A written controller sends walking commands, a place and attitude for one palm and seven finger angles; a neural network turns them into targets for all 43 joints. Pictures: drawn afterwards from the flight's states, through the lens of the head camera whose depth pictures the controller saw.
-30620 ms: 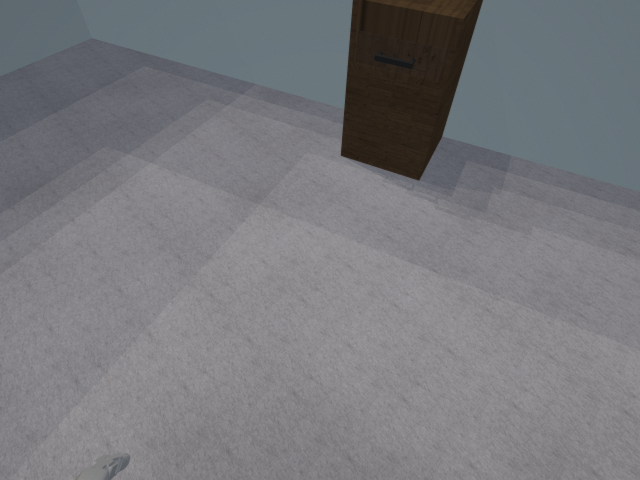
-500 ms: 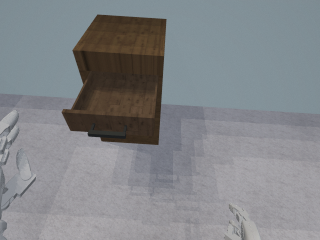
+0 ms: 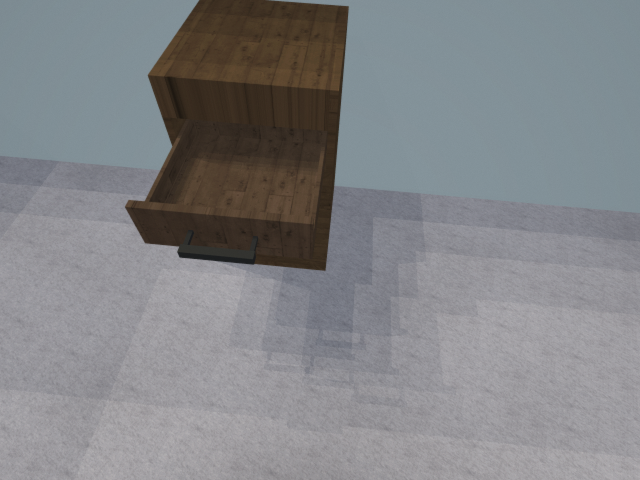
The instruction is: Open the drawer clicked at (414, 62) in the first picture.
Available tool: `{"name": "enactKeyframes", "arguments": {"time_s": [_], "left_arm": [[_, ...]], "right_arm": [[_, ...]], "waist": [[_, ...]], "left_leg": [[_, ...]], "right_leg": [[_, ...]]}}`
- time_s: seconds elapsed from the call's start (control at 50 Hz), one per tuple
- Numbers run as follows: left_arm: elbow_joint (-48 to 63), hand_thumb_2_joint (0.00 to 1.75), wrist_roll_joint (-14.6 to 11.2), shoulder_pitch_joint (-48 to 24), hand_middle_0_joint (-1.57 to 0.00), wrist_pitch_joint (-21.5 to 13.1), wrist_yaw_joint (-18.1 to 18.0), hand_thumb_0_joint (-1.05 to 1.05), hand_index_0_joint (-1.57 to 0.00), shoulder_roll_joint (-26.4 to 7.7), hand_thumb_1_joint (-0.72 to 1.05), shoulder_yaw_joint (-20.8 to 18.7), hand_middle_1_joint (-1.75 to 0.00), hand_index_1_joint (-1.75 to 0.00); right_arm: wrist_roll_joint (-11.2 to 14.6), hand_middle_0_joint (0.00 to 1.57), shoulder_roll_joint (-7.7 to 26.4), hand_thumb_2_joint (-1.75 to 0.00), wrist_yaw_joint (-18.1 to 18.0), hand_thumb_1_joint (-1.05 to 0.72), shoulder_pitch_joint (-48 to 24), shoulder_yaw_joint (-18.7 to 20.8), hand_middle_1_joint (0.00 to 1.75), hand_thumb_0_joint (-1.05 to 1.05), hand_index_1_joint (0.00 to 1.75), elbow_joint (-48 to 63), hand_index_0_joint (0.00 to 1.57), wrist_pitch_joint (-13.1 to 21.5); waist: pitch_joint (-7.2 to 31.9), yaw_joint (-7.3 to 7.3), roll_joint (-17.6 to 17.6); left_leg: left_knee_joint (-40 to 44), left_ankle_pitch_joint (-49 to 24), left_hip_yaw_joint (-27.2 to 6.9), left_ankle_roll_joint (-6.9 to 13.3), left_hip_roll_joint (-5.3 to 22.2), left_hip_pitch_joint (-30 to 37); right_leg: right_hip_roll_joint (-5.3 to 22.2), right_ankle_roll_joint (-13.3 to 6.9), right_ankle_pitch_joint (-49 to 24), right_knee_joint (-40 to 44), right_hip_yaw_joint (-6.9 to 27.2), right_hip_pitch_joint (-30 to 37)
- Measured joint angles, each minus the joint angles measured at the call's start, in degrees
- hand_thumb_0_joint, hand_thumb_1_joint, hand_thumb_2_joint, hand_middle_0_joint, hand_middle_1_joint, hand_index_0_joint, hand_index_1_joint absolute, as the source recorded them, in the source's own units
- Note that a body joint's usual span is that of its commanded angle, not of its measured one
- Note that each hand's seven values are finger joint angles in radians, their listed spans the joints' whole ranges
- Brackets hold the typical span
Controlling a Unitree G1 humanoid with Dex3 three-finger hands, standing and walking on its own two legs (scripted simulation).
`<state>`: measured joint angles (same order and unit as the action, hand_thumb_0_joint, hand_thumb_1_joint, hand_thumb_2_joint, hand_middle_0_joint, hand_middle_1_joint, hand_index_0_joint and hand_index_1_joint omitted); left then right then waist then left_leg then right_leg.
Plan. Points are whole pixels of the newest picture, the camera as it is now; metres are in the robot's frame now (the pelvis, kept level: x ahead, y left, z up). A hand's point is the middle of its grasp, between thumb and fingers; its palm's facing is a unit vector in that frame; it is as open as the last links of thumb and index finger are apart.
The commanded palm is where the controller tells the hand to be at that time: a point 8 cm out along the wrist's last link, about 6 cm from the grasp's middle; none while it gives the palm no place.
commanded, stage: let the arm hang, fingers relaxed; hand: left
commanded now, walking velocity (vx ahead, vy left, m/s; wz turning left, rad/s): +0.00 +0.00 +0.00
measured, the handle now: (219, 246) +0.56 +0.24 -0.20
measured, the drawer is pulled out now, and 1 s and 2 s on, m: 0.30 0.30 0.30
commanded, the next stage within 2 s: look to check the result in 0.62 s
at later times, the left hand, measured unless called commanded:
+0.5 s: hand out of the picture +0.00 +0.18 -0.17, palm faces +0.03 -0.98 -0.19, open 7.3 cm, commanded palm none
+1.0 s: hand out of the picture -0.01 +0.17 -0.17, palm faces +0.04 -0.98 -0.18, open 7.4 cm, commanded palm none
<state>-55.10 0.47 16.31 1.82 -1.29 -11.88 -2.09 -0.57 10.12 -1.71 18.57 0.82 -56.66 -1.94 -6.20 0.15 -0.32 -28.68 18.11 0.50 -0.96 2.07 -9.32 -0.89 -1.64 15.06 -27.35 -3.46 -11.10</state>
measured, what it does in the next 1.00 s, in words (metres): stands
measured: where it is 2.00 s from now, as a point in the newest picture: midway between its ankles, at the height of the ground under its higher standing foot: outside the picture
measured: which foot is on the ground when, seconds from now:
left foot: down 0.00-1.00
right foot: down 0.00-1.00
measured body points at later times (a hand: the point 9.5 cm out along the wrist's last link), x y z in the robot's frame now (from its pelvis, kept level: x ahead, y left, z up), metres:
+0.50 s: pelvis -0.01 +0.01 +0.01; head +0.01 +0.00 +0.45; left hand +0.00 +0.23 -0.15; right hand -0.03 -0.20 -0.16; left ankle -0.03 +0.13 -0.74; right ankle +0.00 -0.10 -0.74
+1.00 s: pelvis +0.00 +0.01 +0.01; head +0.02 +0.01 +0.45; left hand -0.01 +0.23 -0.15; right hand -0.03 -0.19 -0.16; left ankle -0.03 +0.13 -0.74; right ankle +0.00 -0.10 -0.74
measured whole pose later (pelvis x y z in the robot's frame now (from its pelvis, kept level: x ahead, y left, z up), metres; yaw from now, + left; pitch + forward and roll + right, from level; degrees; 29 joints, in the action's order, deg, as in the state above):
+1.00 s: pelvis +0.00 +0.01 +0.01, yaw -1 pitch -1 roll +0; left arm -65.3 0.5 15.7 0.0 -1.9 -6.7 -1.3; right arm -0.4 6.1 -2.5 18.2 0.4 -63.9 -0.1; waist -4.1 0.1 0.9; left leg -23.2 15.3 2.1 0.1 0.7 -6.6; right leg 0.2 -0.5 12.8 -23.7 -1.9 -9.6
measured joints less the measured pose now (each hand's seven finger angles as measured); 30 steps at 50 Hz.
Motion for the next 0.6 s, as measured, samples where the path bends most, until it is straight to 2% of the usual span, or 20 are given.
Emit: {"name": "enactKeyframes", "arguments": {"time_s": [0.2, 0.34, 0.6], "left_arm": [[-6.38, 0.90, -0.17, -0.88, -0.20, -0.70, -0.32, 0.00, -0.20, 1.66, 0.92, 0.83, -0.30, -0.30], [-7.86, 0.90, -0.07, -1.72, -0.20, -1.28, -0.33, 0.00, -0.20, 3.98, 0.91, 1.27, -0.30, -0.30], [-9.59, 0.90, 0.02, -1.07, -0.20, -1.62, -0.41, 0.00, -0.20, 4.44, 0.92, 0.88, -0.30, -0.30]], "right_arm": [[0.22, 0.20, -2.11, -0.90, -0.07, -0.91, -1.12, -0.78, 0.30, 0.00, 0.30, -3.72, 0.20, 0.56], [0.09, 0.20, -2.75, -0.90, -0.15, -0.92, -1.41, -0.75, 0.30, 0.01, 0.30, -5.72, 0.20, 0.95], [0.09, 0.20, -3.26, -0.90, -0.56, -0.91, -0.25, -0.43, 0.30, 0.00, 0.30, -7.08, 0.20, 1.41]], "waist": [[0.80, -0.03, 2.34], [1.85, -0.07, 2.04], [2.06, -0.08, 1.04]], "left_leg": [[3.91, -2.31, 0.89, 0.60, -0.74, 2.20], [4.92, -2.98, 1.31, 0.85, -1.05, 2.63], [5.16, -3.20, 1.44, 0.99, -1.14, 2.44]], "right_leg": [[0.61, 0.60, -2.05, 3.03, 0.85, 1.59], [0.88, 0.84, -2.59, 3.56, 1.27, 1.68], [0.95, 0.97, -2.93, 3.96, 1.40, 1.54]]}}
